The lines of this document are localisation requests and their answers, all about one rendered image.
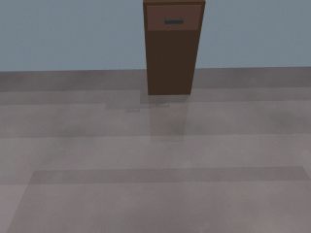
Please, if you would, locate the drawer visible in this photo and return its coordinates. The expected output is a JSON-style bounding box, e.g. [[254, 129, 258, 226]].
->
[[147, 5, 201, 31]]

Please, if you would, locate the cabinet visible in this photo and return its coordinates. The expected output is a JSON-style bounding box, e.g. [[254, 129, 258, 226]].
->
[[143, 0, 206, 95]]

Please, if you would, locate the handle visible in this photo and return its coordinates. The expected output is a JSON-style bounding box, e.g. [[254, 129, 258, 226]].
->
[[164, 18, 184, 24]]

